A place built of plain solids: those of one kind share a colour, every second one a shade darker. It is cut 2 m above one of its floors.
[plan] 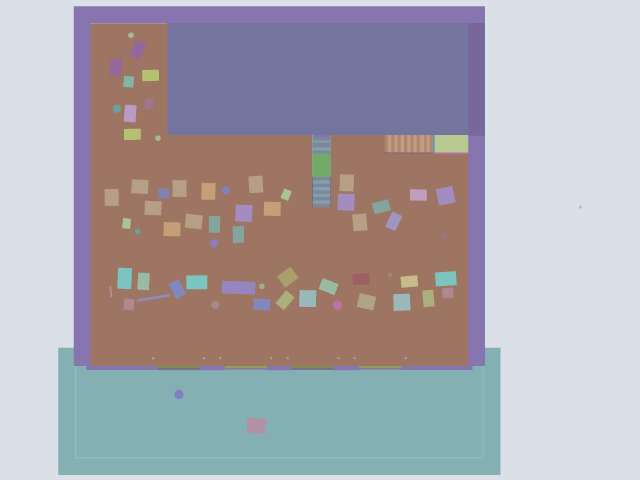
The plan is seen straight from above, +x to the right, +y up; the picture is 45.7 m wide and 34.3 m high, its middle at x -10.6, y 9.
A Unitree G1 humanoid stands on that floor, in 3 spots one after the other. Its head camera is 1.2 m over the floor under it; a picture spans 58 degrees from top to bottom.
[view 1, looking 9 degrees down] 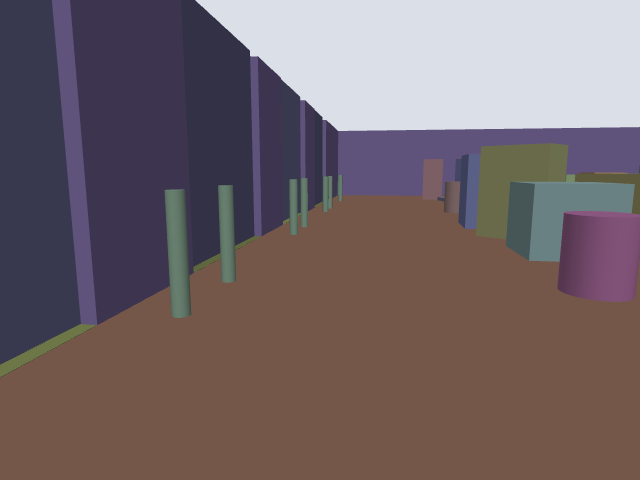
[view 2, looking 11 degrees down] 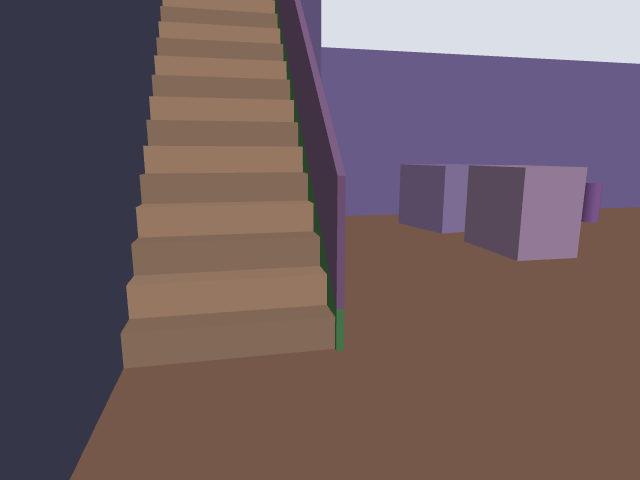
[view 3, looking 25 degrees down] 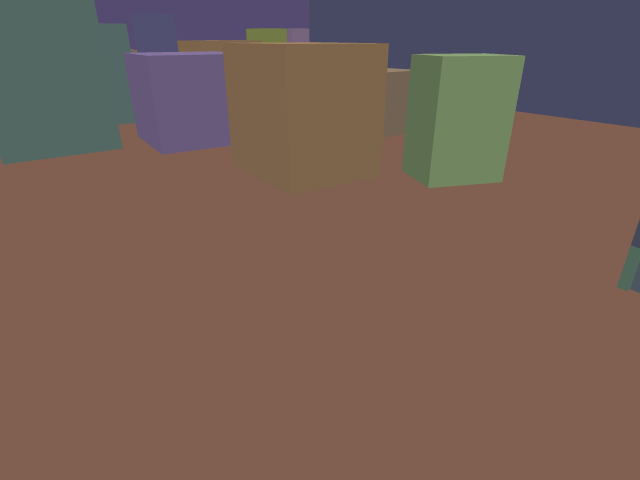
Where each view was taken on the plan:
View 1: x -4.80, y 2.20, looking -172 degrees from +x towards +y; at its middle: floor_hall_brick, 7.67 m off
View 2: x -8.46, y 15.88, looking -12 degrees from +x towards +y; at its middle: wall_hma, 3.06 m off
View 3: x -10.50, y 8.88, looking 144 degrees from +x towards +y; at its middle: floor_hall_brick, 2.84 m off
